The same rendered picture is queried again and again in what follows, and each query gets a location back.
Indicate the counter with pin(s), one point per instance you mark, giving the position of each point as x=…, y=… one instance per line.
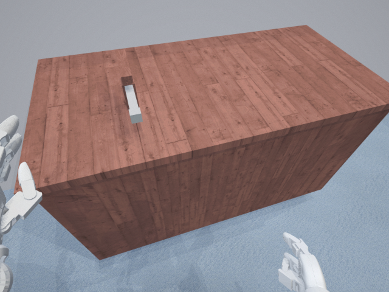
x=231, y=124

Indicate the left robot forearm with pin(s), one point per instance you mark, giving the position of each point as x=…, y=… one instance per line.
x=6, y=275

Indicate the tap lever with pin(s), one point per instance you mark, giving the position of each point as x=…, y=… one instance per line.
x=134, y=110

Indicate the right robot hand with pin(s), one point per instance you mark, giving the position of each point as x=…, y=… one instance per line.
x=301, y=274

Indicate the left robot hand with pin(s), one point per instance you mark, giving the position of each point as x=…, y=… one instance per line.
x=22, y=203

